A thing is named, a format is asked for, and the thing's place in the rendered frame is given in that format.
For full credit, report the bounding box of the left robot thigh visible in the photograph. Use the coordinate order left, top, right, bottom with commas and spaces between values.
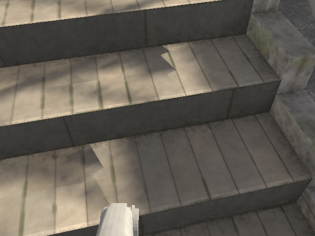
95, 203, 139, 236

